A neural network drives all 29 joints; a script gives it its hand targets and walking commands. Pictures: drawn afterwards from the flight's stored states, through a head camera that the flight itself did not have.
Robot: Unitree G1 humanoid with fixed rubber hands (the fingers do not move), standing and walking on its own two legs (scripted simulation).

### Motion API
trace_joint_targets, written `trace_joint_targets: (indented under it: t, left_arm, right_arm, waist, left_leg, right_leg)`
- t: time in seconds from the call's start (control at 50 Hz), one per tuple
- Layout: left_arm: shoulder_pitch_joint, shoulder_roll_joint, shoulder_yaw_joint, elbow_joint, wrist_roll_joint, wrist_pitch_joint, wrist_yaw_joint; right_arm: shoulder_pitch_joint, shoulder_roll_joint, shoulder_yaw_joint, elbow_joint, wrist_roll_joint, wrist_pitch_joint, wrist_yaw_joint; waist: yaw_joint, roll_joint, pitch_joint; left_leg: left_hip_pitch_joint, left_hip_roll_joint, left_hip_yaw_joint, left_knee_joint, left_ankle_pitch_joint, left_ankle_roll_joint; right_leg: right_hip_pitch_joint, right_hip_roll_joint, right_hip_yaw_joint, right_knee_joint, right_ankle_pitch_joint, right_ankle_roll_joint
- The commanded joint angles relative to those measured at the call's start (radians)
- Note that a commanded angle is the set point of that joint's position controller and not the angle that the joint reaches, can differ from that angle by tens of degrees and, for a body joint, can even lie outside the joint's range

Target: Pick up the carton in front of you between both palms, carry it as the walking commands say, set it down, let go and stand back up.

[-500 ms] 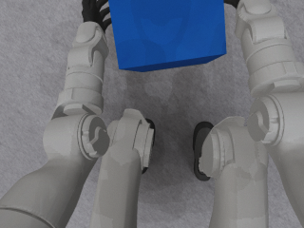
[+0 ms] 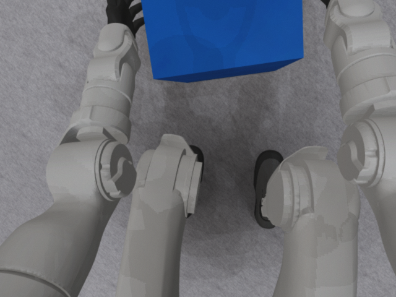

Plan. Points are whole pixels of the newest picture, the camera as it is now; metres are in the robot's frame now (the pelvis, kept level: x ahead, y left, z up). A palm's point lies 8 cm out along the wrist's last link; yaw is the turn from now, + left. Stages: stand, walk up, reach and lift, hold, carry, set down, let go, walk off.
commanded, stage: set down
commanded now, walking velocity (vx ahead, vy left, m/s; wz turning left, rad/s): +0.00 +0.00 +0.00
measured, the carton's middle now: (222, 17) +0.53 +0.02 -0.24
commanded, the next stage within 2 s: let go in 1.22 s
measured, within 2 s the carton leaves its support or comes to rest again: neither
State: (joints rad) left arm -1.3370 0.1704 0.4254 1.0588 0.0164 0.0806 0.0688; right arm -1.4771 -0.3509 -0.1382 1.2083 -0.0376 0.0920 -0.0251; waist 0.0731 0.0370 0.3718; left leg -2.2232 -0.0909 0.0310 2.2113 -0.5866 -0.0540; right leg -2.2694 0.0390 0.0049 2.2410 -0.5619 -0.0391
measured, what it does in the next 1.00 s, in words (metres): rises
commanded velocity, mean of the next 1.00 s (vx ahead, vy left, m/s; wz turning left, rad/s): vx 0.00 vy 0.00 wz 0.00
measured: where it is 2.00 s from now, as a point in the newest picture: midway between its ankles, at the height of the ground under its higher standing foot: (225, 198)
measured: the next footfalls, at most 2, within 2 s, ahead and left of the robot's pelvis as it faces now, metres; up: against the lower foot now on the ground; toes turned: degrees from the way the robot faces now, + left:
none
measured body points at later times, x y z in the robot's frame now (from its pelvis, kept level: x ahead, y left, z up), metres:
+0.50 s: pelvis +0.01 +0.01 +0.06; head +0.34 -0.01 +0.36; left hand +0.52 +0.20 -0.07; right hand +0.57 -0.18 -0.07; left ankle +0.12 +0.12 -0.33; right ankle +0.11 -0.10 -0.33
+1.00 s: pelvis +0.03 +0.00 +0.19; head +0.34 -0.02 +0.51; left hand +0.52 +0.21 +0.08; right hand +0.58 -0.19 +0.08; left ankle +0.12 +0.12 -0.33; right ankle +0.11 -0.10 -0.33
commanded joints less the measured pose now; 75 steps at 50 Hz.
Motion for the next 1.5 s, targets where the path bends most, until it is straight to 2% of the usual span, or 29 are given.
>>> trace_joint_targets:
  t: [0.0, 0.08, 0.16, 0.24, 0.32, 0.38, 0.48, 0.56, 0.66, 0.88, 1.16, 1.26, 1.32, 1.38, 1.42, 1.48]
  left_arm:
    - [-0.192, 0.18, -0.084, -0.048, -0.102, -0.059, 0.046]
    - [-0.219, 0.223, -0.148, -0.098, -0.188, -0.082, 0.057]
    - [-0.176, 0.224, -0.194, -0.14, -0.238, -0.076, 0.068]
    - [-0.103, 0.207, -0.216, -0.22, -0.255, -0.052, 0.083]
    - [-0.051, 0.175, -0.21, -0.343, -0.235, -0.012, 0.107]
    - [-0.025, 0.143, -0.191, -0.376, -0.203, 0.021, 0.116]
    - [0.003, 0.095, -0.159, -0.346, -0.153, 0.034, 0.108]
    - [0.025, 0.085, -0.141, -0.345, -0.133, 0.034, 0.1]
    - [0.055, 0.09, -0.122, -0.384, -0.124, 0.045, 0.09]
    - [0.142, 0.098, -0.102, -0.479, -0.121, 0.071, 0.054]
    - [0.247, 0.075, -0.066, -0.446, -0.071, 0.043, 0.003]
    - [0.314, 0.058, -0.058, -0.426, -0.027, 0.025, -0.023]
    - [0.415, 0.068, -0.068, -0.443, 0.008, 0.013, -0.052]
    - [0.537, 0.085, -0.094, -0.489, 0.042, 0.003, -0.087]
    - [0.616, 0.103, -0.123, -0.526, 0.054, -0.001, -0.11]
    - [0.721, 0.123, -0.16, -0.565, 0.05, -0.01, -0.135]
  right_arm:
    - [-0.284, -0.19, 0.079, -0.099, 0.124, -0.055, -0.041]
    - [-0.351, -0.176, 0.184, -0.178, 0.249, -0.071, -0.03]
    - [-0.303, -0.189, 0.209, -0.182, 0.297, -0.056, -0.019]
    - [-0.218, -0.211, 0.168, -0.194, 0.264, -0.032, -0.021]
    - [-0.177, -0.229, 0.095, -0.282, 0.204, -0.004, -0.029]
    - [-0.146, -0.232, 0.044, -0.302, 0.164, 0.018, -0.02]
    - [-0.106, -0.204, 0.005, -0.245, 0.128, 0.02, 0.012]
    - [-0.092, -0.184, 0.002, -0.228, 0.117, 0.02, 0.032]
    - [-0.083, -0.183, -0.004, -0.259, 0.099, 0.033, 0.04]
    - [-0.024, -0.164, -0.024, -0.384, 0.067, 0.075, 0.047]
    - [0.078, -0.098, -0.06, -0.35, 0.014, 0.062, 0.061]
    - [0.171, -0.061, -0.096, -0.332, -0.03, 0.046, 0.053]
    - [0.294, -0.02, -0.115, -0.381, -0.062, 0.039, 0.03]
    - [0.445, 0.038, -0.122, -0.475, -0.086, 0.035, -0.002]
    - [0.549, 0.07, -0.115, -0.547, -0.085, 0.03, -0.023]
    - [0.655, 0.09, -0.092, -0.649, -0.07, 0.016, -0.035]
  waist:
    - [0.034, -0.128, -1.004]
    - [0.074, -0.159, -1.139]
    - [0.075, -0.148, -1.265]
    - [0.048, -0.151, -1.402]
    - [0.022, -0.137, -1.487]
    - [0.008, -0.121, -1.426]
    - [0.016, -0.107, -1.283]
    - [0.033, -0.118, -1.305]
    - [0.042, -0.147, -1.389]
    - [0.051, -0.19, -1.51]
    - [0.062, -0.18, -1.415]
    - [0.044, -0.16, -1.389]
    - [0.036, -0.154, -1.437]
    - [0.03, -0.141, -1.457]
    - [0.028, -0.118, -1.419]
    - [0.03, -0.092, -1.309]
  left_leg:
    - [0.327, 0.029, 0.024, -0.145, 0.269, -0.017]
    - [0.349, 0.049, 0.021, -0.132, 0.364, -0.002]
    - [0.433, 0.055, 0.023, -0.153, 0.39, 0.001]
    - [0.533, 0.041, 0.033, -0.201, 0.387, 0.002]
    - [0.626, 0.018, 0.039, -0.279, 0.367, 0.005]
    - [0.626, 0.01, 0.034, -0.343, 0.332, 0.002]
    - [0.577, 0.014, 0.028, -0.432, 0.294, -0.009]
    - [0.599, 0.015, 0.031, -0.497, 0.305, -0.012]
    - [0.656, 0.012, 0.04, -0.579, 0.332, -0.014]
    - [0.734, 0.007, 0.057, -0.76, 0.409, -0.012]
    - [0.861, 0.021, 0.038, -1.042, 0.486, -0.005]
    - [0.941, 0.027, 0.03, -1.137, 0.511, -0.008]
    - [1.015, 0.024, 0.03, -1.187, 0.554, -0.005]
    - [1.114, 0.021, 0.026, -1.238, 0.582, 0.006]
    - [1.197, 0.024, 0.017, -1.275, 0.583, 0.015]
    - [1.314, 0.036, -0.004, -1.333, 0.565, 0.027]
  right_leg:
    - [0.588, -0.017, 0.072, -0.184, 0.253, 0.04]
    - [0.675, -0.027, 0.08, -0.149, 0.352, 0.038]
    - [0.735, -0.023, 0.066, -0.146, 0.362, 0.035]
    - [0.792, -0.015, 0.038, -0.181, 0.341, 0.035]
    - [0.803, -0.005, 0.001, -0.252, 0.307, 0.025]
    - [0.748, 0.0, -0.011, -0.315, 0.261, 0.018]
    - [0.656, 0.004, -0.005, -0.408, 0.213, 0.014]
    - [0.681, 0.009, -0.001, -0.476, 0.224, 0.019]
    - [0.786, 0.017, -0.005, -0.567, 0.255, 0.025]
    - [1.086, 0.029, 0.003, -0.756, 0.398, 0.043]
    - [1.31, 0.02, 0.039, -1.039, 0.498, 0.053]
    - [1.38, 0.017, 0.048, -1.138, 0.535, 0.055]
    - [1.486, 0.016, 0.052, -1.189, 0.618, 0.06]
    - [1.589, 0.014, 0.057, -1.247, 0.687, 0.064]
    - [1.618, 0.013, 0.054, -1.289, 0.677, 0.065]
    - [1.622, 0.011, 0.045, -1.359, 0.592, 0.065]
